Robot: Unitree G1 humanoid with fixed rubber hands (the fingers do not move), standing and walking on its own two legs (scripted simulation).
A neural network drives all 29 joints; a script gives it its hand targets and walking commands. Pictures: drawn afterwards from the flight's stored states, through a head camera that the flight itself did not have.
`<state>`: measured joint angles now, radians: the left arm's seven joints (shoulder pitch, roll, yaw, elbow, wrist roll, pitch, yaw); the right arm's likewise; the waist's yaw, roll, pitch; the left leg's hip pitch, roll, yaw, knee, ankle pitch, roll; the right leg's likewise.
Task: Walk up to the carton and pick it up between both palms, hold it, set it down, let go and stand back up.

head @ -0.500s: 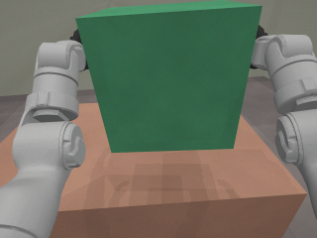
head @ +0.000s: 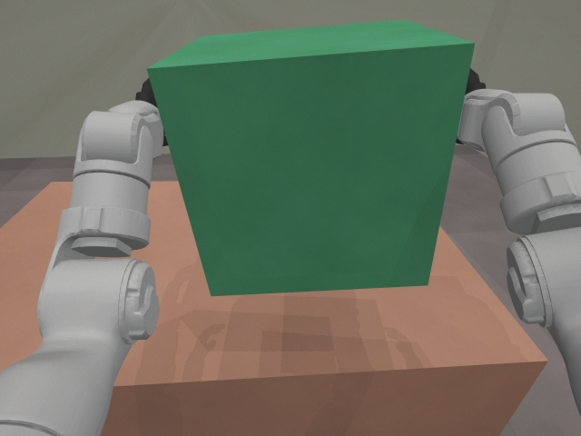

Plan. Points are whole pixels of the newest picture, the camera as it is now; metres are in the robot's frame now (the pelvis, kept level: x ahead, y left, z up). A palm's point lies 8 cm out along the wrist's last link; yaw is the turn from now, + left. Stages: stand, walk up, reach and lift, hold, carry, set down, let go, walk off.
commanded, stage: hold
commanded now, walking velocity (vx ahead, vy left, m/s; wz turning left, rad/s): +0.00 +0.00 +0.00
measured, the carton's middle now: (309, 154) +0.40 -0.01 +0.29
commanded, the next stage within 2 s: none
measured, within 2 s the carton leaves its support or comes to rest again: neither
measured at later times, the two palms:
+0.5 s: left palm (159, 107) +0.38 +0.18 +0.35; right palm (475, 112) +0.36 -0.21 +0.36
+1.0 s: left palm (151, 110) +0.37 +0.19 +0.35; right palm (470, 109) +0.36 -0.20 +0.37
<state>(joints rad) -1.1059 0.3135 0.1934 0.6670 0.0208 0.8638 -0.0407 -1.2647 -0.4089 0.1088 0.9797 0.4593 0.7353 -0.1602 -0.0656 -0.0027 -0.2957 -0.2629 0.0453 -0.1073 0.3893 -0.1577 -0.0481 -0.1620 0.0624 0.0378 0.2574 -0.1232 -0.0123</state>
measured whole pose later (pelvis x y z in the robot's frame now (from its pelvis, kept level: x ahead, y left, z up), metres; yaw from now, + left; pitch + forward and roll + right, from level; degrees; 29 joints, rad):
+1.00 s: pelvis +0.01 +0.00 +0.00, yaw +0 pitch +1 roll -2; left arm -1.12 0.31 0.24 0.68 0.04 0.88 -0.06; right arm -1.28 -0.40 0.10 0.98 0.45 0.76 -0.17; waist -0.05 0.02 -0.29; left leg -0.23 0.04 -0.11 0.38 -0.16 -0.05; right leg -0.14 0.06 0.05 0.25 -0.13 -0.01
